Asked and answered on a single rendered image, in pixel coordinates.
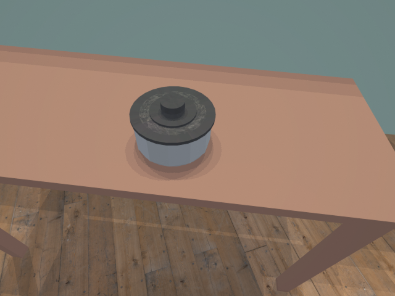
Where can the table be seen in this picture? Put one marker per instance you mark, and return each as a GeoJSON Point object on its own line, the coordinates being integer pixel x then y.
{"type": "Point", "coordinates": [284, 144]}

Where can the knob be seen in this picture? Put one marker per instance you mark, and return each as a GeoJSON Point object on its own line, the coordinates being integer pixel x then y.
{"type": "Point", "coordinates": [172, 103]}

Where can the pot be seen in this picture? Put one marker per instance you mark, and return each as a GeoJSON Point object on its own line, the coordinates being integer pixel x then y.
{"type": "Point", "coordinates": [172, 156]}

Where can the lid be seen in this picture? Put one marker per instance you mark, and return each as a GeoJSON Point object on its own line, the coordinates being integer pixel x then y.
{"type": "Point", "coordinates": [152, 124]}

